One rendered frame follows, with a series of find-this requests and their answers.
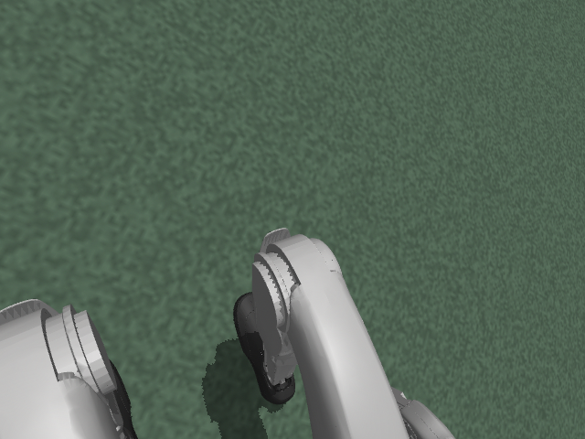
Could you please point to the left robot foot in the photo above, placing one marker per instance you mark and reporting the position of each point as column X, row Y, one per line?
column 124, row 405

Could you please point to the right robot foot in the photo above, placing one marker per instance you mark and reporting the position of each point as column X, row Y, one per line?
column 252, row 347

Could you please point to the right robot hand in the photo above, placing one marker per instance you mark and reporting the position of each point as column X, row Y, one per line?
column 420, row 422

